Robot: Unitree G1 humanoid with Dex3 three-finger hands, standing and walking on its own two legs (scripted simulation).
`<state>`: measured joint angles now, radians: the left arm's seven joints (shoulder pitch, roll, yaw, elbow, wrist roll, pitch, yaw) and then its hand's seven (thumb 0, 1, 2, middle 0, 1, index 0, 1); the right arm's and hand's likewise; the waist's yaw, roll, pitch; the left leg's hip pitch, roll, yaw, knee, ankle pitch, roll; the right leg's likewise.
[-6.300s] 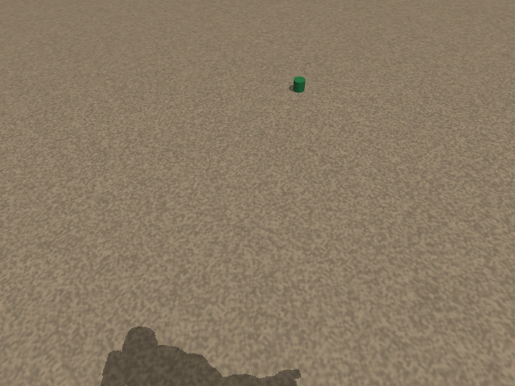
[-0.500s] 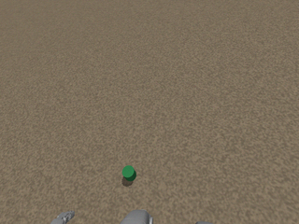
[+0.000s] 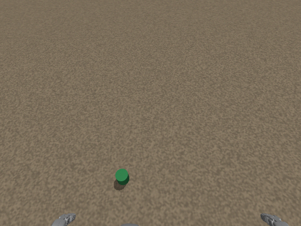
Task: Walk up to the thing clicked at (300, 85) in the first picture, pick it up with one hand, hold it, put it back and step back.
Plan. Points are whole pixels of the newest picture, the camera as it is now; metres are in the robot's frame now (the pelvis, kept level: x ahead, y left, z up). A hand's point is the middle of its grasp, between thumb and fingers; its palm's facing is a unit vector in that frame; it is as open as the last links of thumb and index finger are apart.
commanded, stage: walk up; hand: left
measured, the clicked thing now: (122, 176) +0.47 +0.25 -0.73
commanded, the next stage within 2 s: stand in 0.82 s
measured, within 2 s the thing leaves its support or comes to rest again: neither
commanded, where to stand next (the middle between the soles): +0.08 +0.02 m, yaw +0 degrees
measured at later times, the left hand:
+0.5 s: hand out of the picture +0.08 +0.27 -0.14, palm faces +0.02 -0.94 -0.35, open 7.4 cm
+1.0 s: hand out of the picture +0.09 +0.26 -0.14, palm faces +0.02 -0.94 -0.34, open 7.4 cm
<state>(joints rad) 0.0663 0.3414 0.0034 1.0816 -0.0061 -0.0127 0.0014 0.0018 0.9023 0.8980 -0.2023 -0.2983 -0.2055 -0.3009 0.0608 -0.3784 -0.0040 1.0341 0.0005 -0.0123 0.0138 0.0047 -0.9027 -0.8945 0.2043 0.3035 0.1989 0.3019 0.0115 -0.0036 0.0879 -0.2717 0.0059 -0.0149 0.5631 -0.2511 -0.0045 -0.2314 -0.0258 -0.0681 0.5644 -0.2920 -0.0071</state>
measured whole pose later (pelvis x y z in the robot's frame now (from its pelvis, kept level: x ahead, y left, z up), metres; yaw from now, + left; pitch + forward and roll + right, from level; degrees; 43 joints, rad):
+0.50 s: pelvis +0.00 +0.01 +0.01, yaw +1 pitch -2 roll +0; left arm 0.07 0.36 0.02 1.15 0.00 -0.01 -0.01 0.00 0.90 0.90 -0.20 -0.30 -0.20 -0.30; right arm 0.09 -0.35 0.00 1.13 -0.01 0.00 0.02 0.01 -0.90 -0.89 0.21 0.30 0.20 0.30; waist 0.00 0.01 0.07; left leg -0.20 -0.02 -0.03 0.40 -0.16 0.01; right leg -0.15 -0.05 -0.09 0.39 -0.21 0.02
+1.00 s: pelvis +0.02 +0.00 +0.02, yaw +2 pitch -2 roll +0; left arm 0.08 0.34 0.01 1.16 0.01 -0.01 0.00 0.00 0.90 0.90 -0.20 -0.30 -0.20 -0.30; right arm 0.06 -0.35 0.01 1.13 -0.02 -0.02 0.01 0.00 -0.90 -0.89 0.21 0.30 0.20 0.30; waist 0.00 0.01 0.04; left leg -0.16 -0.01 -0.04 0.34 -0.16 0.00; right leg -0.11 -0.03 -0.10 0.34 -0.21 0.00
